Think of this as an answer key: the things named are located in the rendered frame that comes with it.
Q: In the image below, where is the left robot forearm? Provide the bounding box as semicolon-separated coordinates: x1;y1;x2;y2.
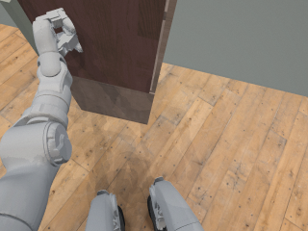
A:
0;52;73;167

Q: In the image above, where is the robot left thigh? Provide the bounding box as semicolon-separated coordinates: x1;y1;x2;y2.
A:
85;193;119;231

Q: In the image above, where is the right robot foot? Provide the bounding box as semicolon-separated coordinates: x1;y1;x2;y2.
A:
147;196;167;231

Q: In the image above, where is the robot left upper arm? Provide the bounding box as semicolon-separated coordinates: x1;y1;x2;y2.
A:
0;121;72;231

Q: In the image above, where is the handle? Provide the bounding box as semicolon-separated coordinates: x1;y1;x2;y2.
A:
0;0;39;56

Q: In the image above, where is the cupboard door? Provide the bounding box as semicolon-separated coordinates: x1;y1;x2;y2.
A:
17;0;167;93

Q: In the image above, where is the robot left hand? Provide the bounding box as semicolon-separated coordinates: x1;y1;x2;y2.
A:
32;8;83;57

